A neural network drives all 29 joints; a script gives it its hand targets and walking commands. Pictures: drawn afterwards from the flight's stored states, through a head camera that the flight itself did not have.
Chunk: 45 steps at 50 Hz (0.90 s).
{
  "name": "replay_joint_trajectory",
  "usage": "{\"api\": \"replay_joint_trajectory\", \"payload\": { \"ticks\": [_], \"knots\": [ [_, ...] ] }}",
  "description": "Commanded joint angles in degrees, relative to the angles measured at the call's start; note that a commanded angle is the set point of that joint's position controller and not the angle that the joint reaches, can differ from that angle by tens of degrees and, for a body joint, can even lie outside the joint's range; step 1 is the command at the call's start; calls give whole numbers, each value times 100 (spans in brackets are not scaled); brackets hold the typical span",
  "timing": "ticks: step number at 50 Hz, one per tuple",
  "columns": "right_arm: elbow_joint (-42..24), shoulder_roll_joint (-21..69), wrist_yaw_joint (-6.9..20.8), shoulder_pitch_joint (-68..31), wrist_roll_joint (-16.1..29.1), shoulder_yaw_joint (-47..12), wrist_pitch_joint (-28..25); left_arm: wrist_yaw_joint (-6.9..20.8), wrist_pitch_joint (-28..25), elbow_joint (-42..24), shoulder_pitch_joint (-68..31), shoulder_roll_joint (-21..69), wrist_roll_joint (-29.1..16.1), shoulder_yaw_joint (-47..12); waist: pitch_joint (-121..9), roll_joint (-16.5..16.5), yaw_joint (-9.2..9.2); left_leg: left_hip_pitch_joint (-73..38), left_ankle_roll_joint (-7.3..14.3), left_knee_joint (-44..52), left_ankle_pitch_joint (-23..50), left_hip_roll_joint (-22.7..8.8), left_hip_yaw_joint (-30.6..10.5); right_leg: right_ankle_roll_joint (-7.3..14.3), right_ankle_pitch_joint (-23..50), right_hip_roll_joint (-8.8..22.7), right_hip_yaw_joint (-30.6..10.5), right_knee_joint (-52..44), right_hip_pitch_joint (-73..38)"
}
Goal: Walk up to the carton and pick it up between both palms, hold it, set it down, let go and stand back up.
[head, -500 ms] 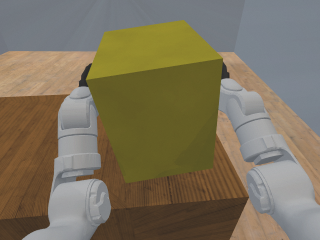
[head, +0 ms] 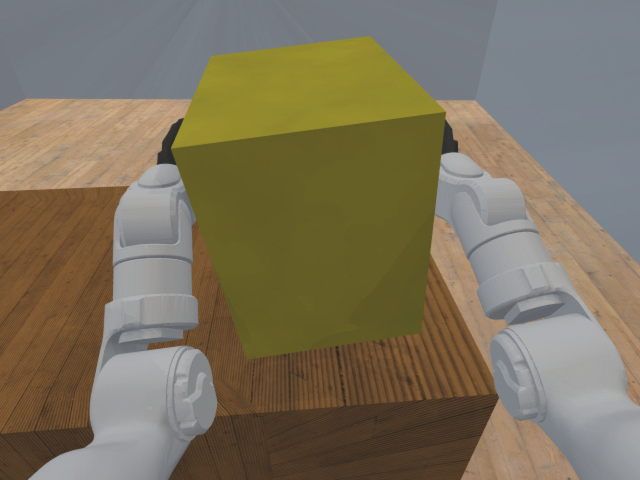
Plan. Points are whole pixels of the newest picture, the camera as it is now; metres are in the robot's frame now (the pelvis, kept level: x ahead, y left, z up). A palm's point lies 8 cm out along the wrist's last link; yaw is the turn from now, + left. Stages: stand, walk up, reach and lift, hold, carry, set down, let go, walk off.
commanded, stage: hold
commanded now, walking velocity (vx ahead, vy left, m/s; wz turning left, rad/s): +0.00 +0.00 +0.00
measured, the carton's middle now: (311, 189) +0.41 +0.00 +0.23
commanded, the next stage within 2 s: none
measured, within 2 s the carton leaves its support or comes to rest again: neither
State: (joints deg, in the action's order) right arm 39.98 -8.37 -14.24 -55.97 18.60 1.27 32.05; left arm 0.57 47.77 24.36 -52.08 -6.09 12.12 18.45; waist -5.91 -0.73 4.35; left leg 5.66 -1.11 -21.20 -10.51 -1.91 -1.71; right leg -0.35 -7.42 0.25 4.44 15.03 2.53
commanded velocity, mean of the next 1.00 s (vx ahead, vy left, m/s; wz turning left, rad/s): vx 0.00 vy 0.00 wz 0.00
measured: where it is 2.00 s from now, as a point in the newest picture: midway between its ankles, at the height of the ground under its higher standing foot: outside the picture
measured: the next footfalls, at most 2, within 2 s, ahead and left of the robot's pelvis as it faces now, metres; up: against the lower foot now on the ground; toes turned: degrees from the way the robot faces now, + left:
none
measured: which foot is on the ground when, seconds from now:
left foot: down 0.00-1.00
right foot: down 0.00-1.00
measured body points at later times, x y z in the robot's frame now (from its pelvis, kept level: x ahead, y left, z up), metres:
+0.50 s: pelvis +0.00 +0.00 +0.00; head -0.08 +0.02 +0.44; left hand +0.39 +0.16 +0.27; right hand +0.39 -0.15 +0.27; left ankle +0.02 +0.13 -0.75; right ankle +0.01 -0.12 -0.75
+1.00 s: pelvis +0.00 +0.00 +0.00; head -0.08 +0.02 +0.44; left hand +0.39 +0.16 +0.27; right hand +0.39 -0.15 +0.27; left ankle +0.02 +0.13 -0.75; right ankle +0.01 -0.12 -0.75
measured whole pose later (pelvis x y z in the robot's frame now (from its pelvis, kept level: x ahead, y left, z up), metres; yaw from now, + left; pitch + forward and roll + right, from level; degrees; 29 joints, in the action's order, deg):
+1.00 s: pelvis +0.00 +0.00 +0.00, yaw +0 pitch -5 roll -1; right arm 39.8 -8.7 -14.5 -56.1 19.2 0.9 33.0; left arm 0.4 47.7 24.0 -51.5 -5.5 12.3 18.7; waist -6.2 -0.6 4.3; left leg 5.7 -1.1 -21.4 -10.6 -2.0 -1.6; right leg -0.3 -7.2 0.1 4.2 14.8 2.5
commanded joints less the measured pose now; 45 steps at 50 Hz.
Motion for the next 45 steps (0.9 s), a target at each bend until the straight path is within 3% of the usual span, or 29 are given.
{"api": "replay_joint_trajectory", "payload": {
  "ticks": [1, 5, 6, 9, 13, 16, 17, 18, 24, 29, 35, 39, 45],
  "knots": [
    [-2297, 3835, 665, -5111, 1055, -1778, -244, 756, -551, -1091, -4143, 3759, -1031, -2225, -2511, 256, -11, -293, -112, 87, 1576, 529, 82, -135, 1160, -483, -324, 68, -1038],
    [-2349, 3787, 632, -4931, 1076, -1815, -198, 736, -515, -1257, -4085, 3758, -1020, -2249, -2427, 240, 46, -462, -166, 21, 1829, 533, 69, -157, 1300, -514, -300, 64, -1000],
    [-2256, 3737, 633, -4831, 1095, -1776, -172, 733, -501, -1320, -4072, 3782, -1016, -2313, -2366, 366, 100, -449, -202, 50, 1766, 513, 64, -129, 1203, -514, -302, 66, -954],
    [-2084, 3672, 670, -4754, 1010, -1690, -137, 751, -457, -1232, -4039, 3783, -942, -2264, -2142, 343, 84, -313, -205, 175, 1445, 485, 78, -97, 833, -504, -296, 15, -866],
    [-2348, 3750, 687, -4855, 1091, -1792, -165, 719, -476, -1550, -4162, 3866, -1052, -2427, -2502, 411, 84, -395, -238, 56, 1792, 500, 69, -107, 1146, -523, -306, 104, -1019],
    [-2232, 3658, 700, -4818, 1043, -1757, -131, 714, -428, -1365, -3989, 3870, -966, -2372, -2288, 422, 39, -369, -244, 103, 1716, 473, 65, -71, 998, -546, -303, 80, -942],
    [-2050, 3591, 709, -4727, 1016, -1667, -102, 712, -410, -1311, -4011, 3848, -950, -2384, -2136, 496, 100, -344, -270, 134, 1649, 457, 60, -51, 904, -541, -303, 59, -863],
    [-2050, 3563, 722, -4789, 1008, -1674, -110, 727, -384, -1196, -3988, 3834, -915, -2287, -2067, 470, 32, -279, -244, 168, 1527, 455, 71, -36, 766, -526, -305, 25, -866],
    [-2068, 3725, 765, -4935, 1018, -1704, -150, 678, -473, -1362, -4216, 3837, -986, -2357, -2345, 346, 25, -353, -214, 113, 1620, 476, 60, -70, 921, -534, -323, 69, -868],
    [-1791, 3707, 778, -4983, 866, -1518, -135, 717, -460, -894, -4218, 3787, -923, -2187, -1996, 293, 15, -51, -106, 315, 942, 451, 89, -63, 432, -487, -340, -27, -768],
    [-2083, 3805, 745, -5126, 927, -1600, -229, 721, -560, -1056, -4315, 3841, -1070, -2299, -2472, 335, 53, -264, -141, 143, 1400, 495, 78, -110, 935, -491, -326, 52, -897],
    [-1915, 3680, 681, -5024, 926, -1627, -188, 779, -470, -681, -3948, 3711, -869, -2026, -2077, 206, -17, -172, -105, 209, 1235, 521, 97, -120, 889, -456, -344, -27, -915],
    [-2164, 3748, 671, -5160, 993, -1624, -207, 797, -489, -978, -4157, 3755, -954, -2171, -2237, 298, 35, -198, -130, 162, 1396, 521, 96, -121, 916, -483, -311, 9, -918]
  ]
}}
